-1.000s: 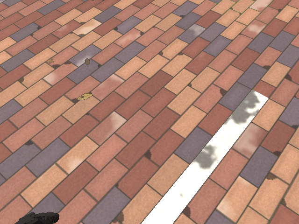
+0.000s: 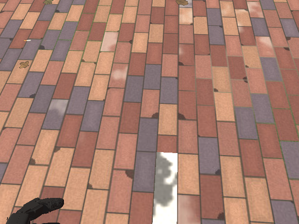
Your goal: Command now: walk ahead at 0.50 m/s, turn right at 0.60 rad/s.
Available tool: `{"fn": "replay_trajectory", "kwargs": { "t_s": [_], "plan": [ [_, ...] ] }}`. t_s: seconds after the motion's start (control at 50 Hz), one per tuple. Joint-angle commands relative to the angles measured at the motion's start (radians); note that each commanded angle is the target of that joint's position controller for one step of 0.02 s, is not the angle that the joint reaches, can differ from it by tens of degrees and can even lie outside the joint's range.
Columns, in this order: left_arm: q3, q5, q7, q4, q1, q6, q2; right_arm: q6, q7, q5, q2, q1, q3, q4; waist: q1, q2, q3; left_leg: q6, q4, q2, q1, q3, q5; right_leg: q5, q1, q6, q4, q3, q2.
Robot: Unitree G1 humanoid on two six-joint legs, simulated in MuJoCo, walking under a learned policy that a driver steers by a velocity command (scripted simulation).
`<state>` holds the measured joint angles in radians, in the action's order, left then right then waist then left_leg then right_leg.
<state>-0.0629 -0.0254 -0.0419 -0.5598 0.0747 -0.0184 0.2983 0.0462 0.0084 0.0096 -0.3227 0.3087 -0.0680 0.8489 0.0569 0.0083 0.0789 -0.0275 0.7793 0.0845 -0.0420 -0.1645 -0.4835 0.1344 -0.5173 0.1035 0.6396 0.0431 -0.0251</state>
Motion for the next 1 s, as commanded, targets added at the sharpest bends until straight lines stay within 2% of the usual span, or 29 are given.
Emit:
{"fn": "replay_trajectory", "kwargs": {
  "t_s": [0.02,0.04,0.06,0.08,0.1,0.14,0.18,0.26,0.32,0.38,0.44,0.46,0.48,0.5,0.52,0.54,0.56,0.58,0.6,0.62,0.68,0.72,0.8,0.86,0.9,0.94,0.96,0.98,1.0],
  "plan": [
    [-0.073,0.003,0.009,0.006,0.336,-0.022,0.216,0.073,-0.021,0.015,-0.144,-0.087,-0.01,-0.163,-0.185,0.115,-0.402,0.026,0.627,-0.072,-0.764,0.272,-0.053,0.247,0.911,0.282,-0.341,-0.805,0.342],
    [-0.061,0.007,0.009,-0.003,0.301,-0.034,0.186,0.089,-0.026,0.032,-0.141,-0.135,-0.006,-0.185,-0.162,0.087,-0.262,0.044,0.556,-0.036,-0.778,0.255,0.039,0.186,0.771,0.243,-0.351,-0.661,0.305],
    [-0.052,0.007,0.01,-0.004,0.233,-0.038,0.158,0.093,-0.019,0.014,-0.122,-0.126,-0.002,-0.166,-0.108,-0.006,-0.19,0.041,0.463,0.01,-0.72,0.249,0.11,0.073,0.623,0.205,-0.353,-0.546,0.262],
    [-0.04,0.016,0.014,0.004,0.181,-0.041,0.124,0.086,-0.015,-0.004,-0.129,-0.109,-0.007,-0.152,-0.074,0.006,-0.154,0.03,0.389,0.039,-0.654,0.246,0.155,-0.053,0.52,0.188,-0.364,-0.465,0.232],
    [-0.032,0.027,0.018,0.012,0.154,-0.043,0.11,0.074,-0.018,-0.007,-0.128,-0.084,-0.009,-0.141,-0.048,0.03,-0.143,0.021,0.367,0.053,-0.597,0.245,0.184,-0.125,0.448,0.184,-0.386,-0.424,0.214],
    [-0.029,0.025,0.024,-0.009,0.155,-0.052,0.111,0.054,-0.018,-0.016,-0.099,-0.063,-0.003,-0.127,-0.035,0.033,-0.136,-0.01,0.31,0.053,-0.553,0.221,0.215,-0.245,0.368,0.195,-0.415,-0.361,0.202],
    [-0.032,0.024,0.035,-0.036,0.181,-0.057,0.13,0.043,-0.016,-0.021,-0.071,-0.113,0.006,-0.141,-0.047,0.031,-0.1,-0.036,0.21,0.049,-0.573,0.207,0.303,-0.274,0.326,0.188,-0.442,-0.294,0.183],
    [-0.031,0.019,0.047,-0.079,0.227,-0.054,0.141,0.048,-0.024,-0.014,-0.038,-0.251,0.021,-0.168,-0.105,0.046,-0.057,-0.04,-0.079,0.014,-0.537,0.192,0.578,-0.174,0.31,0.127,-0.451,-0.205,0.133],
    [-0.034,0.012,0.045,-0.12,0.283,-0.055,0.155,0.056,-0.037,-0.001,-0.039,-0.333,0.024,-0.191,-0.141,0.05,-0.023,-0.022,-0.188,-0.011,-0.519,0.191,0.641,-0.093,0.348,0.121,-0.452,-0.229,0.168],
    [-0.037,0.008,0.048,-0.155,0.318,-0.045,0.156,0.064,-0.052,-0.001,-0.059,-0.363,0.017,-0.211,-0.141,0.058,-0.008,0.021,-0.256,-0.02,-0.573,0.206,0.556,-0.145,0.482,0.111,-0.392,-0.269,0.227],
    [-0.042,0.009,0.053,-0.17,0.307,-0.03,0.167,0.069,-0.056,-0.004,-0.084,-0.289,0.005,-0.199,-0.092,0.088,-0.043,0.07,-0.287,-0.054,-0.474,0.174,0.427,-0.361,0.554,0.078,-0.297,-0.276,0.243],
    [-0.039,0.012,0.054,-0.169,0.291,-0.024,0.162,0.07,-0.05,-0.006,-0.109,-0.186,-0.011,-0.17,-0.034,0.08,-0.11,0.098,-0.312,-0.086,-0.325,0.14,0.435,-0.522,0.545,0.056,-0.175,-0.242,0.201],
    [-0.024,0.023,0.056,-0.159,0.291,-0.021,0.131,0.07,-0.044,-0.013,-0.154,-0.035,-0.028,-0.139,0.034,0.052,-0.242,0.146,-0.269,-0.019,-0.069,0.195,0.484,-0.49,0.444,0.024,0.034,-0.198,0.149],
    [0.002,0.026,0.052,-0.141,0.405,-0.034,0.054,0.067,-0.039,-0.028,-0.246,0.093,-0.051,-0.124,0.025,-0.15,-0.417,0.292,-0.264,0.215,0.334,0.571,0.402,-0.13,0.098,-0.052,0.409,-0.138,0.011],
    [0.009,0.013,0.05,-0.152,0.426,-0.048,0.047,0.06,-0.048,-0.004,-0.195,0.147,-0.042,-0.091,0.035,-0.306,-0.481,0.365,-0.443,0.309,0.45,0.915,0.169,0.433,-0.121,-0.083,0.615,-0.179,-0.074],
    [-0.012,-0.009,0.045,-0.138,0.328,-0.057,0.139,0.057,-0.046,0.012,-0.134,0.093,-0.022,-0.099,0.052,-0.186,-0.326,0.313,-0.484,0.285,0.349,0.844,0.013,0.403,-0.23,-0.074,0.687,-0.216,-0.007],
    [-0.013,-0.014,0.043,-0.112,0.235,-0.063,0.147,0.05,-0.04,0.003,-0.108,0.022,-0.013,-0.113,0.038,-0.11,-0.211,0.274,-0.501,0.248,0.21,0.71,0.033,0.316,-0.245,-0.066,0.663,-0.171,0.047],
    [-0.011,0.0,0.044,-0.1,0.184,-0.065,0.135,0.047,-0.04,-0.009,-0.09,-0.032,-0.005,-0.117,0.011,-0.062,-0.115,0.262,-0.533,0.206,0.063,0.608,0.137,0.248,-0.227,-0.068,0.594,-0.142,0.085],
    [-0.017,0.013,0.045,-0.104,0.186,-0.062,0.127,0.05,-0.039,-0.019,-0.067,-0.063,0.003,-0.121,-0.02,-0.072,-0.088,0.252,-0.556,0.172,-0.021,0.543,0.228,0.196,-0.176,-0.071,0.529,-0.143,0.119],
    [-0.014,0.015,0.044,-0.114,0.212,-0.056,0.108,0.053,-0.039,-0.024,-0.061,-0.076,0.006,-0.122,-0.042,-0.093,-0.085,0.25,-0.579,0.149,-0.072,0.5,0.294,0.167,-0.124,-0.077,0.499,-0.139,0.132],
    [-0.004,0.021,0.047,-0.119,0.217,-0.042,0.065,0.063,-0.036,-0.01,-0.084,-0.067,0.0,-0.103,-0.061,-0.094,-0.076,0.273,-0.627,0.133,-0.122,0.396,0.457,0.117,-0.115,-0.106,0.401,-0.112,0.146],
    [0.002,0.026,0.048,-0.1,0.151,-0.045,0.054,0.061,-0.029,-0.007,-0.106,-0.05,-0.006,-0.088,-0.046,-0.074,-0.059,0.271,-0.646,0.123,-0.112,0.341,0.525,0.014,-0.147,-0.123,0.281,-0.103,0.153],
    [0.015,0.02,0.032,-0.073,0.013,-0.062,0.022,0.048,-0.019,0.004,-0.123,0.004,-0.009,-0.06,0.005,-0.067,-0.039,0.228,-0.65,0.077,-0.104,0.241,0.544,-0.206,-0.083,-0.124,0.017,-0.063,0.118],
    [0.016,0.011,0.017,-0.048,-0.073,-0.071,0.027,0.035,-0.016,0.01,-0.135,0.066,-0.012,-0.028,0.035,-0.066,-0.018,0.226,-0.631,0.113,-0.032,0.253,0.528,-0.238,-0.081,-0.113,-0.073,-0.058,0.097],
    [0.013,0.009,0.006,-0.032,-0.106,-0.075,0.038,0.022,-0.013,0.013,-0.141,0.084,-0.015,-0.011,0.031,-0.071,-0.009,0.216,-0.596,0.147,0.045,0.266,0.565,-0.182,-0.102,-0.092,-0.113,-0.066,0.089],
    [0.006,0.011,-0.001,-0.031,-0.089,-0.078,0.058,0.01,-0.007,0.014,-0.153,0.08,-0.021,-0.002,0.004,-0.082,-0.026,0.198,-0.54,0.17,0.103,0.273,0.66,-0.105,-0.065,-0.065,-0.14,-0.061,0.076],
    [-0.003,0.014,-0.001,-0.043,-0.039,-0.079,0.077,0.006,-0.004,0.014,-0.163,0.066,-0.024,-0.003,-0.03,-0.093,-0.058,0.187,-0.478,0.164,0.114,0.263,0.796,-0.071,0.014,-0.047,-0.152,-0.041,0.053],
    [-0.021,0.017,0.004,-0.077,0.075,-0.079,0.107,0.0,-0.001,0.014,-0.159,0.046,-0.022,-0.006,-0.097,-0.086,-0.13,0.165,-0.342,0.128,0.093,0.227,0.935,-0.082,0.182,-0.02,-0.181,-0.012,0.025],
    [-0.044,0.023,0.013,-0.121,0.238,-0.077,0.159,-0.001,0.001,0.002,-0.125,0.046,-0.006,-0.019,-0.166,-0.06,-0.254,0.133,-0.13,0.079,-0.027,0.191,0.875,-0.11,0.45,0.023,-0.146,-0.058,0.076]
  ]
}}
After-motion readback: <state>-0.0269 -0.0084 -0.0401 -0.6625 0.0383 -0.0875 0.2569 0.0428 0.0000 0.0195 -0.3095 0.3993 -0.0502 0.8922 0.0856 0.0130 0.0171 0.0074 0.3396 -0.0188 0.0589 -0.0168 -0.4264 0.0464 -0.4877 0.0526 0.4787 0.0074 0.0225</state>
